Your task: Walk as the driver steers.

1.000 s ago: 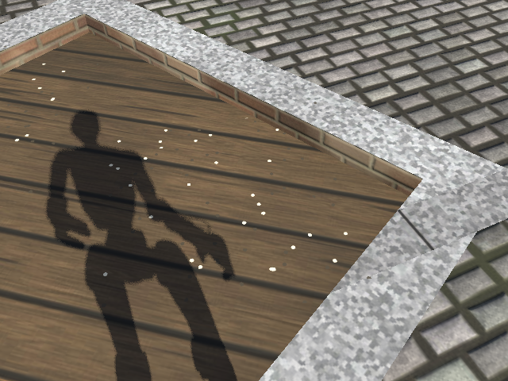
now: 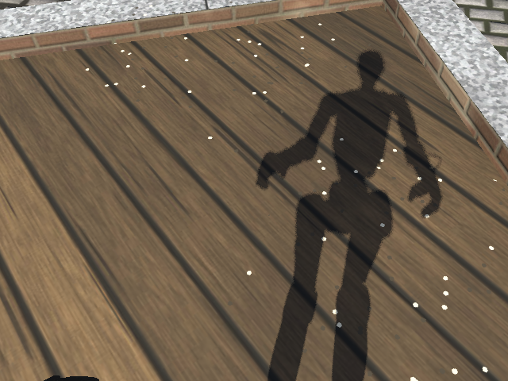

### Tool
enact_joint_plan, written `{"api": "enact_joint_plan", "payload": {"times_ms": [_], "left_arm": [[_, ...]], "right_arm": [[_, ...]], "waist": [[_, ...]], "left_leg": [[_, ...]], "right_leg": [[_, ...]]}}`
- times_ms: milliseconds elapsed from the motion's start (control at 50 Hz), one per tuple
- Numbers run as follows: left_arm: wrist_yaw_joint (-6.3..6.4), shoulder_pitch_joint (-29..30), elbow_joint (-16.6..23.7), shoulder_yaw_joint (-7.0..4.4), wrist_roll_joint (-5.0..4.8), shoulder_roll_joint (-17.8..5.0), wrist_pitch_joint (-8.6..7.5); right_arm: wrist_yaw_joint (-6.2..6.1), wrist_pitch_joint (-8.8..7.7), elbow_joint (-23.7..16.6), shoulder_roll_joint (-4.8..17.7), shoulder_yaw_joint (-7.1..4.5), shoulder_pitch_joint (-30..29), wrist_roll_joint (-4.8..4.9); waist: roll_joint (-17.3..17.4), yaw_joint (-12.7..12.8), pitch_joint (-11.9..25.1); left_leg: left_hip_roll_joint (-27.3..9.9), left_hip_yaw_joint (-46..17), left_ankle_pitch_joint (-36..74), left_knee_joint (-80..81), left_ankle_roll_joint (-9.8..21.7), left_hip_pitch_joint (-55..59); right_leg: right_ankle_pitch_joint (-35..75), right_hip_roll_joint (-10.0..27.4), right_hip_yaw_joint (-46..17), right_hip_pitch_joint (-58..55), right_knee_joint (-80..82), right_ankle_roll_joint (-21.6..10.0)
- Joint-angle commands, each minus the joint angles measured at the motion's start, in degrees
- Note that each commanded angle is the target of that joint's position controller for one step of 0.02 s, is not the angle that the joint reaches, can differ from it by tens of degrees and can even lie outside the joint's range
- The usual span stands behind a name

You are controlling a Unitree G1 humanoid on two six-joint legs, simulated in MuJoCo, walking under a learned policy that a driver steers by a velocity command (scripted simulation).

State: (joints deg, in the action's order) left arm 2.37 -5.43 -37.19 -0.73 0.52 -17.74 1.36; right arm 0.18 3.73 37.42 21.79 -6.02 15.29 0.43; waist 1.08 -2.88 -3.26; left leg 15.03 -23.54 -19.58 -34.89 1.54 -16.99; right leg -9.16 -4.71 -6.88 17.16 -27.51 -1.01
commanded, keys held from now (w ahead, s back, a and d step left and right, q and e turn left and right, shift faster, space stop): q+shift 0.56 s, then shift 0.02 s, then e+shift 0.42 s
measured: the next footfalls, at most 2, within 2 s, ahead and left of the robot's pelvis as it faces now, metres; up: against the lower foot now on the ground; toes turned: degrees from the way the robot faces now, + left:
left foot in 0.58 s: -0.03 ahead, +0.08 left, +0.00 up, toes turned +38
right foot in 1.12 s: +0.02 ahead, -0.09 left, +0.00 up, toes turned +16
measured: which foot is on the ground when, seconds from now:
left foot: up 0.00-0.56, down 0.58-1.00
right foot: down 0.00-0.58, up 0.60-1.00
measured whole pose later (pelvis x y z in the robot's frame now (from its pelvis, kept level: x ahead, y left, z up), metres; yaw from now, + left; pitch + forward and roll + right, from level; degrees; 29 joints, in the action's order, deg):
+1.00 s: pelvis -0.03 +0.00 +0.00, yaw +27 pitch -1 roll +1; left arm -2.4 -16.7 -41.1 -2.9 0.3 -16.2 5.9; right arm -1.5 2.3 41.4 12.4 -0.7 7.5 -1.3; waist -0.9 1.5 -3.2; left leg 0.2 12.6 -16.4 -27.6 4.3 -10.5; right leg -25.7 1.8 3.6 20.1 -50.0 0.9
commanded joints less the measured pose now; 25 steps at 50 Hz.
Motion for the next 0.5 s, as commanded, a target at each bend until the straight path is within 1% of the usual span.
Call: {"api": "enact_joint_plan", "payload": {"times_ms": [20, 40, 60, 80, 100, 120, 140, 160, 200, 260, 300, 380, 400, 460, 500], "left_arm": [[-0.28, -2.21, 3.95, -3.02, 0.38, -10.74, -0.41], [-0.63, -1.28, 3.86, -2.25, 0.10, -7.45, -0.40], [-0.66, 0.41, 4.10, -1.88, 0.17, -5.78, -0.40], [-0.21, 1.87, 4.58, -1.75, 0.49, -5.55, -0.24], [0.12, 1.58, 4.76, -1.63, 0.66, -5.41, -0.19], [0.16, 0.46, 4.55, -1.62, 0.68, -5.24, -0.19], [0.08, -0.65, 4.54, -1.57, 0.78, -5.10, -0.27], [0.05, -1.99, 4.14, -1.72, 0.91, -5.09, -0.32], [-0.06, -4.28, 3.45, -2.08, 0.91, -5.57, -0.38], [-0.24, -7.03, 2.32, -2.67, 1.05, -6.16, -0.55], [-0.43, -7.60, 2.02, -2.95, 1.23, -6.27, -0.66], [-1.13, -8.00, 1.87, -3.49, 1.48, -6.64, -0.90], [-1.22, -8.08, 1.87, -3.59, 1.57, -6.80, -0.91], [-2.36, -7.43, 1.89, -4.07, 1.42, -7.41, -0.93], [-3.25, -7.45, 1.84, -4.44, 1.12, -7.98, -0.94]], "right_arm": [[-0.32, -0.24, -3.12, 8.65, -1.85, 4.40, -1.84], [0.26, 0.19, -2.16, 9.14, -2.24, 4.28, -1.96], [0.82, 0.75, -1.18, 8.24, -2.06, 4.23, -1.62], [1.40, 1.09, -0.72, 7.64, -1.88, 4.56, -1.10], [1.89, 1.31, -0.44, 7.46, -1.71, 4.60, -0.70], [2.07, 1.46, -0.46, 7.44, -1.54, 3.58, -0.51], [2.17, 1.65, -0.61, 7.45, -1.48, 2.62, -0.23], [2.27, 1.79, -0.65, 6.94, -1.25, 1.41, -0.13], [2.51, 1.94, -0.48, 6.20, -0.96, -0.08, -0.19], [2.82, 2.33, -0.71, 4.78, -0.55, -2.07, -0.27], [3.05, 2.62, -0.97, 4.09, -0.42, -3.33, -0.24], [3.99, 2.98, -2.87, 2.33, -0.04, -7.30, -0.25], [4.11, 3.02, -3.51, 1.62, 0.15, -8.63, -0.04], [4.29, 3.30, -4.77, 0.20, 0.58, -10.00, 0.24], [3.99, 3.47, -5.44, 0.10, 0.57, -10.40, 0.71]], "waist": [[-8.97, 0.90, 7.05], [-6.90, 0.23, 5.98], [-5.87, -0.03, 4.59], [-7.07, -0.49, 4.54], [-8.59, 0.10, 4.54], [-8.43, 0.74, 4.64], [-8.60, 1.23, 4.16], [-8.83, 2.16, 3.77], [-9.31, 3.21, 3.50], [-9.58, 4.15, 3.58], [-9.25, 4.29, 3.61], [-8.21, 4.85, 3.29], [-7.88, 5.05, 3.15], [-8.24, 4.78, 4.14], [-9.39, 4.60, 5.20]], "left_leg": [[-5.00, 10.49, -14.52, -23.60, -2.80, -13.97], [-7.40, 12.02, -10.24, -28.01, -2.79, -12.54], [-8.26, 13.64, -6.38, -32.37, -2.86, -11.74], [-8.79, 15.29, -3.55, -36.15, -3.23, -12.11], [-9.41, 16.67, -2.42, -39.37, -3.72, -13.11], [-10.16, 17.74, -1.52, -40.82, -4.01, -14.05], [-11.19, 18.42, -0.74, -39.43, -4.47, -15.44], [-11.80, 19.27, -0.30, -38.15, -4.91, -16.41], [-13.23, 20.25, -0.26, -35.18, -5.72, -17.76], [-15.09, 21.46, -1.15, -31.51, -5.86, -18.40], [-16.33, 22.19, -1.87, -29.16, -5.56, -17.91], [-18.43, 24.06, -2.53, -23.34, -4.73, -15.84], [-18.66, 24.72, -2.74, -21.38, -4.40, -14.55], [-18.38, 27.81, -4.51, -14.85, -2.89, -8.35], [-17.38, 29.98, -5.94, -10.37, -1.67, -4.40]], "right_leg": [[15.28, 25.81, -23.51, -13.51, 11.87, -9.46], [18.50, 23.19, -16.54, -11.16, 10.67, -9.31], [19.07, 19.36, -9.71, -8.58, 10.41, -8.72], [18.35, 16.66, -5.36, -8.30, 10.26, -7.90], [20.84, 15.86, -2.55, -8.59, 9.96, -8.07], [21.49, 15.66, -0.66, -9.32, 9.83, -8.26], [19.65, 15.38, 0.79, -10.47, 10.00, -8.00], [18.34, 15.40, 1.59, -11.77, 10.21, -7.74], [17.44, 16.48, 2.40, -14.35, 10.25, -7.51], [16.68, 19.18, 3.55, -16.53, 10.57, -8.44], [14.69, 20.80, 4.78, -16.67, 10.96, -9.39], [9.82, 23.46, 8.10, -15.51, 11.39, -10.51], [9.32, 23.77, 9.35, -14.71, 11.25, -10.47], [11.12, 24.36, 14.03, -12.23, 8.76, -9.62], [14.62, 24.91, 16.53, -11.49, 5.94, -8.46]]}}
